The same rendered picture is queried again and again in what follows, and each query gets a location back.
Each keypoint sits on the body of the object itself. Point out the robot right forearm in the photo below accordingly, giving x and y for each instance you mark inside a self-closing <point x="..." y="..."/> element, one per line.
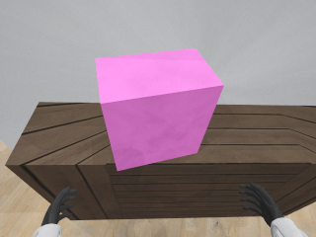
<point x="285" y="227"/>

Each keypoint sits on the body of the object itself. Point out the robot right hand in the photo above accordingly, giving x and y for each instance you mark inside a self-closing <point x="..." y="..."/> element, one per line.
<point x="265" y="204"/>

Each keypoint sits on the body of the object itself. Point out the robot left forearm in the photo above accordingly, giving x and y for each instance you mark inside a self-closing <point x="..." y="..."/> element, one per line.
<point x="49" y="230"/>

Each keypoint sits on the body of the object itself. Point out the pedestal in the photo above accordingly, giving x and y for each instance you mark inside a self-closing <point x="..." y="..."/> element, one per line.
<point x="66" y="144"/>

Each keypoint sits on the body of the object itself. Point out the carton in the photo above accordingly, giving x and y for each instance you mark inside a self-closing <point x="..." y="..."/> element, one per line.
<point x="156" y="105"/>

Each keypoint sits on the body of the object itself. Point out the robot left hand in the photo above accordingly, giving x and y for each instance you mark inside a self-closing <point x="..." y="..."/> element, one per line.
<point x="52" y="215"/>

